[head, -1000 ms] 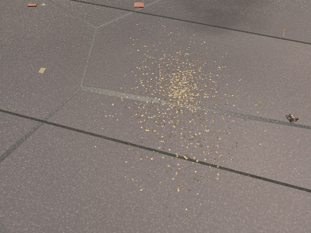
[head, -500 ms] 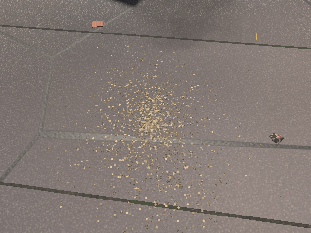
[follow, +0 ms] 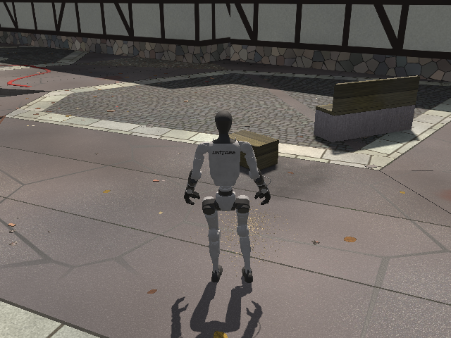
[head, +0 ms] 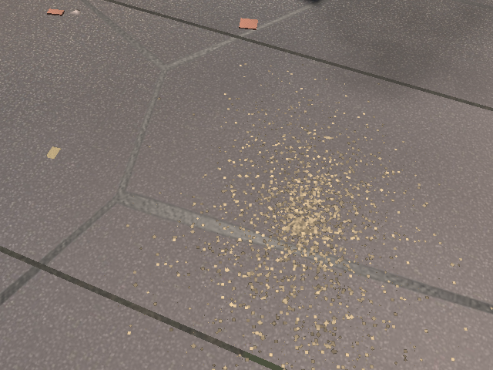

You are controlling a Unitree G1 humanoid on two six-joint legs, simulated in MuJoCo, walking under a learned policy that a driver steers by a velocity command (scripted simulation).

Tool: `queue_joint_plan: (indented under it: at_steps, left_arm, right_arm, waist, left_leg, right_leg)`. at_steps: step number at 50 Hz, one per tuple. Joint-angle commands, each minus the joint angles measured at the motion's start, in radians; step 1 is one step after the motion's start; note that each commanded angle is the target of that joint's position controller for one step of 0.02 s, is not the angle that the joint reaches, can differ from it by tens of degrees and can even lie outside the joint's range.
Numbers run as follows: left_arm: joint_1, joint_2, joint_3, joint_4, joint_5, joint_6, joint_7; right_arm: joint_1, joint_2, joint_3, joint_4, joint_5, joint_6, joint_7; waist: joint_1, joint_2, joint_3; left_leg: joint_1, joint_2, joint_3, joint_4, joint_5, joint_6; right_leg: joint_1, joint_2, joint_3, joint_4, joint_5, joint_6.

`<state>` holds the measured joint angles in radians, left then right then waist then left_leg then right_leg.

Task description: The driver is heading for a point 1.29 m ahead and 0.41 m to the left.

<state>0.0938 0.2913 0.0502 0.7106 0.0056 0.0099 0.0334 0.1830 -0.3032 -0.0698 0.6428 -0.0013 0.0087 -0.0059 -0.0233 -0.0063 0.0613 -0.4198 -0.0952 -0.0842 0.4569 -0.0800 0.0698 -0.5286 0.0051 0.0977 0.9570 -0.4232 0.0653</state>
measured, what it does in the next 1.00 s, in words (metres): walks ahead, turning left: right foot, then left foot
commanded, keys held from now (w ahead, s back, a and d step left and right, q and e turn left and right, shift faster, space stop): q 0.46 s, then w+q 0.34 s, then w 0.10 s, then w+e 0.10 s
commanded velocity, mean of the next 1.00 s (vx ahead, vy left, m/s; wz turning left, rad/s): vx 0.18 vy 0.00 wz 0.53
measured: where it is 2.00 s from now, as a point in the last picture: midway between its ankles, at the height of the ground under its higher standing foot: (155, 276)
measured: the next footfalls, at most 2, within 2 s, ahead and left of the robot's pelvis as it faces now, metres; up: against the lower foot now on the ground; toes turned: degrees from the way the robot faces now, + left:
right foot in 0.20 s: +0.11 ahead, -0.16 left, +0.00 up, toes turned +13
left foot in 0.64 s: +0.01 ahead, +0.08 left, +0.00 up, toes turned +26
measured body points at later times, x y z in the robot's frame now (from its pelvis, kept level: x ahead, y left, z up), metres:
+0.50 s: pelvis +0.03 -0.05 +0.01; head +0.07 -0.06 +0.46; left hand +0.07 +0.25 -0.09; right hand +0.26 -0.27 -0.09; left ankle -0.02 +0.09 -0.68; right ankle +0.07 -0.17 -0.73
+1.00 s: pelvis +0.15 +0.05 +0.00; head +0.16 +0.08 +0.45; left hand +0.20 +0.37 -0.09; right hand +0.32 -0.19 -0.10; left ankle -0.03 +0.06 -0.73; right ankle +0.37 +0.02 -0.70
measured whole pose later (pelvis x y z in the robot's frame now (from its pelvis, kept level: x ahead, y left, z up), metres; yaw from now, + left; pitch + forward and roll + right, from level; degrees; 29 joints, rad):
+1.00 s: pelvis +0.15 +0.05 +0.00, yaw +32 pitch +2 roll -1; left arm 0.05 0.29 0.06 0.71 -0.02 -0.09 -0.06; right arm 0.42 -0.29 -0.05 0.73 0.02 -0.05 -0.02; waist -0.07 -0.04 0.02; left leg 0.05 -0.04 -0.11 0.27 -0.36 0.04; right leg -0.60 -0.02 0.01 0.56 0.03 0.02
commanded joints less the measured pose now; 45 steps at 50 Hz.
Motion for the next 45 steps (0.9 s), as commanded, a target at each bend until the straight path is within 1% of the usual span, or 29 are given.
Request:
queue_joint_plan:
  at_steps: [1, 4, 6, 9, 10, 11, 12, 13, 14, 15, 16, 19, 21, 23, 25, 28, 30, 31, 32, 33, 34, 35, 36, 37, 38, 39, 41, 43, 45]
  left_arm:
    - [0.084, 0.078, 0.024, -0.024, -0.001, -0.002, 0.006]
    - [0.058, 0.082, 0.028, -0.032, -0.005, -0.009, 0.001]
    - [0.055, 0.087, 0.032, -0.036, -0.009, -0.023, -0.006]
    - [0.119, 0.092, 0.044, -0.016, -0.012, -0.042, -0.019]
    - [0.148, 0.138, 0.059, -0.012, -0.001, -0.043, -0.017]
    - [0.125, 0.237, 0.079, -0.024, 0.023, -0.033, -0.010]
    - [0.110, 0.227, 0.080, -0.031, 0.052, -0.032, -0.012]
    - [0.055, 0.171, 0.063, -0.060, 0.046, -0.035, -0.006]
    - [0.010, 0.132, 0.054, -0.069, 0.028, -0.034, 0.000]
    - [-0.007, 0.111, 0.046, -0.076, 0.011, -0.032, 0.004]
    - [-0.006, 0.103, 0.041, -0.076, 0.002, -0.029, 0.008]
    - [0.053, 0.116, 0.043, -0.065, 0.011, -0.012, 0.017]
    - [0.092, 0.141, 0.053, -0.055, 0.012, -0.004, 0.020]
    - [0.087, 0.168, 0.065, -0.055, 0.007, 0.000, 0.015]
    - [0.093, 0.193, 0.076, -0.053, -0.005, 0.000, 0.004]
    - [0.093, 0.209, 0.082, -0.043, -0.026, -0.012, -0.013]
    - [0.066, 0.197, 0.078, -0.034, -0.043, -0.020, -0.022]
    - [0.078, 0.157, 0.068, -0.023, -0.041, -0.025, -0.025]
    - [0.060, 0.086, 0.047, -0.029, -0.021, -0.031, -0.033]
    - [-0.001, 0.025, 0.024, -0.114, 0.019, -0.049, -0.041]
    - [-0.088, 0.095, 0.041, -0.141, -0.013, -0.078, -0.042]
    - [-0.096, 0.147, 0.056, -0.142, -0.042, -0.094, -0.051]
    - [-0.066, 0.160, 0.063, -0.116, -0.034, -0.103, -0.055]
    - [-0.049, 0.158, 0.064, -0.097, -0.010, -0.110, -0.054]
    - [-0.039, 0.155, 0.065, -0.091, 0.004, -0.115, -0.055]
    - [-0.040, 0.139, 0.061, -0.084, 0.007, -0.119, -0.058]
    - [-0.056, 0.099, 0.046, -0.075, 0.003, -0.119, -0.062]
    - [-0.097, 0.065, 0.029, -0.074, -0.004, -0.119, -0.069]
    - [-0.154, 0.056, 0.020, -0.088, -0.013, -0.120, -0.079]
  right_arm:
    - [-0.022, -0.172, -0.053, -0.081, 0.005, 0.004, -0.021]
    - [-0.033, -0.168, -0.054, -0.090, 0.004, 0.019, -0.024]
    - [-0.029, -0.164, -0.054, -0.093, 0.005, 0.027, -0.022]
    - [-0.049, -0.154, -0.051, -0.101, 0.019, 0.039, -0.025]
    - [-0.026, -0.127, -0.044, -0.101, 0.021, 0.041, -0.026]
    - [0.012, -0.081, -0.033, -0.117, 0.018, 0.037, -0.022]
    - [-0.013, -0.138, -0.051, -0.131, 0.011, 0.021, -0.018]
    - [0.010, -0.194, -0.072, -0.104, 0.009, 0.018, -0.016]
    - [0.034, -0.191, -0.077, -0.076, 0.014, 0.027, -0.016]
    - [0.055, -0.165, -0.072, -0.056, 0.012, 0.039, -0.021]
    - [0.060, -0.138, -0.064, -0.054, 0.013, 0.048, -0.020]
    - [-0.019, -0.096, -0.046, -0.093, 0.029, 0.049, -0.015]
    - [-0.061, -0.082, -0.037, -0.117, 0.026, 0.046, -0.009]
    - [-0.072, -0.070, -0.028, -0.130, 0.022, 0.045, 0.001]
    - [-0.073, -0.073, -0.025, -0.135, 0.024, 0.047, 0.010]
    - [-0.059, -0.089, -0.030, -0.135, 0.026, 0.046, 0.023]
    - [0.033, -0.081, -0.034, -0.092, 0.027, 0.036, 0.031]
    - [0.124, -0.094, -0.045, -0.048, 0.030, 0.031, 0.026]
    - [0.250, -0.138, -0.066, -0.009, 0.037, 0.024, 0.018]
    - [0.299, -0.288, -0.090, -0.033, 0.030, 0.008, 0.011]
    - [0.290, -0.238, -0.076, -0.047, 0.010, -0.026, 0.022]
    - [0.233, -0.181, -0.053, -0.045, 0.004, -0.047, 0.022]
    - [0.187, -0.137, -0.037, -0.049, 0.011, -0.057, 0.018]
    - [0.155, -0.122, -0.029, -0.054, 0.016, -0.057, 0.012]
    - [0.139, -0.121, -0.024, -0.058, 0.013, -0.056, 0.005]
    - [0.141, -0.125, -0.024, -0.058, 0.007, -0.056, -0.002]
    - [0.154, -0.134, -0.027, -0.043, 0.006, -0.059, -0.014]
    - [0.180, -0.140, -0.028, -0.020, 0.010, -0.061, -0.020]
    - [0.224, -0.150, -0.031, 0.009, 0.015, -0.064, -0.021]
  waist:
    - [0.025, 0.120, -0.211]
    - [0.011, 0.152, -0.189]
    - [0.003, 0.170, -0.183]
    - [0.044, 0.174, -0.176]
    - [0.044, 0.117, -0.181]
    - [-0.008, -0.146, -0.161]
    - [0.015, -0.284, -0.131]
    - [0.000, -0.183, -0.125]
    - [-0.016, -0.128, -0.110]
    - [-0.015, -0.113, -0.102]
    - [-0.006, -0.114, -0.087]
    - [0.044, -0.149, -0.077]
    - [0.074, -0.169, -0.102]
    - [0.080, -0.178, -0.121]
    - [0.091, -0.182, -0.134]
    - [0.080, -0.189, -0.096]
    - [0.019, -0.152, -0.092]
    - [-0.013, -0.105, -0.115]
    - [-0.059, 0.047, -0.147]
    - [-0.055, 0.332, -0.130]
    - [-0.107, 0.233, -0.117]
    - [-0.066, 0.198, -0.029]
    - [-0.034, 0.159, 0.009]
    - [-0.018, 0.139, 0.014]
    - [-0.003, 0.139, 0.012]
    - [0.001, 0.131, 0.001]
    - [-0.002, 0.108, -0.013]
    - [-0.025, 0.117, -0.010]
    - [-0.054, 0.125, 0.005]
  left_leg:
    - [0.127, 0.228, -0.287, -0.141, 0.004, 0.159]
    - [0.110, 0.213, -0.336, -0.147, -0.149, 0.138]
    - [0.133, 0.213, -0.379, -0.132, -0.165, 0.129]
    - [0.116, 0.176, -0.396, -0.069, -0.138, 0.087]
    - [0.047, 0.127, -0.353, 0.006, -0.225, 0.041]
    - [-0.125, -0.015, -0.170, 0.218, -0.439, -0.024]
    - [-0.215, -0.042, -0.065, 0.467, -0.536, -0.072]
    - [-0.203, 0.007, -0.089, 0.618, -0.475, -0.093]
    - [-0.198, 0.013, -0.072, 0.676, -0.416, -0.108]
    - [-0.211, 0.019, -0.058, 0.735, -0.367, -0.128]
    - [-0.229, 0.027, -0.048, 0.781, -0.338, -0.143]
    - [-0.255, 0.060, 0.025, 0.678, -0.287, -0.172]
    - [-0.240, 0.091, 0.038, 0.576, -0.302, -0.183]
    - [-0.162, 0.114, 0.066, 0.472, -0.325, -0.176]
    - [-0.074, 0.119, 0.112, 0.376, -0.324, -0.152]
    - [0.024, 0.111, 0.152, 0.228, -0.321, -0.091]
    - [0.184, 0.087, 0.189, 0.041, -0.222, -0.036]
    - [0.335, 0.058, 0.193, -0.009, -0.224, -0.009]
    - [0.526, 0.158, 0.017, -0.063, -0.263, 0.044]
    - [0.650, 0.428, -0.498, -0.126, -0.309, 0.216]
    - [0.573, 0.484, -0.649, -0.250, -0.478, 0.318]
    - [0.522, 0.455, -0.570, -0.278, -0.522, 0.281]
    - [0.482, 0.405, -0.469, -0.270, -0.459, 0.236]
    - [0.452, 0.363, -0.394, -0.269, -0.353, 0.206]
    - [0.421, 0.327, -0.334, -0.277, -0.256, 0.186]
    - [0.404, 0.303, -0.292, -0.281, -0.166, 0.176]
    - [0.382, 0.270, -0.206, -0.276, -0.047, 0.157]
    - [0.338, 0.243, -0.144, -0.270, 0.000, 0.134]
    - [0.310, 0.252, -0.136, -0.275, -0.001, 0.128]
  right_leg:
    - [0.081, 0.015, -0.007, -0.094, 0.077, 0.020]
    - [0.104, 0.024, -0.001, -0.179, 0.096, 0.014]
    - [0.123, 0.030, 0.001, -0.252, 0.089, 0.001]
    - [0.260, 0.032, -0.026, -0.508, 0.201, -0.040]
    - [0.358, -0.071, 0.043, -0.586, 0.230, -0.078]
    - [0.426, -0.293, 0.275, -0.640, 0.315, -0.196]
    - [0.354, -0.415, 0.443, -0.690, 0.400, -0.324]
    - [0.332, -0.393, 0.372, -0.671, 0.417, -0.321]
    - [0.321, -0.325, 0.262, -0.650, 0.420, -0.272]
    - [0.341, -0.277, 0.186, -0.634, 0.418, -0.241]
    - [0.349, -0.262, 0.141, -0.630, 0.453, -0.240]
    - [0.423, -0.236, 0.046, -0.636, 0.498, -0.257]
    - [0.494, -0.266, 0.037, -0.624, 0.539, -0.274]
    - [0.490, -0.288, 0.008, -0.617, 0.568, -0.280]
    - [0.444, -0.299, -0.009, -0.660, 0.351, -0.276]
    - [0.376, -0.316, -0.006, -0.698, 0.086, -0.258]
    - [0.304, -0.299, -0.056, -0.642, 0.030, -0.223]
    - [0.221, -0.262, -0.111, -0.545, 0.005, -0.188]
    - [0.050, -0.193, -0.215, -0.271, -0.033, -0.118]
    - [-0.330, -0.033, -0.241, 0.095, -0.227, -0.034]
    - [-0.434, -0.024, -0.057, 0.206, -0.213, -0.045]
    - [-0.451, -0.067, -0.030, 0.205, -0.106, -0.070]
    - [-0.427, -0.090, -0.034, 0.171, 0.007, -0.074]
    - [-0.387, -0.099, -0.038, 0.115, 0.085, -0.066]
    - [-0.332, -0.096, -0.041, 0.060, 0.157, -0.054]
    - [-0.292, -0.077, -0.058, 0.024, 0.222, -0.041]
    - [-0.231, -0.054, -0.076, -0.110, 0.326, -0.019]
    - [-0.146, -0.033, -0.090, -0.253, 0.425, -0.009]
    - [-0.088, -0.020, -0.098, -0.338, 0.478, -0.010]
Keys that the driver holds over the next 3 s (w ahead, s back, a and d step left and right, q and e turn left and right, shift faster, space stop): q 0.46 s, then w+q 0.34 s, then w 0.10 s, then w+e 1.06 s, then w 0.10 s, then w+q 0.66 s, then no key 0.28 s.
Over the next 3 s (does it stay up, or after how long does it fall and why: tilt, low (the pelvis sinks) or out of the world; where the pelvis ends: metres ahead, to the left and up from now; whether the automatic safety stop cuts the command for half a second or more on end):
stays up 1.21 0.32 0.01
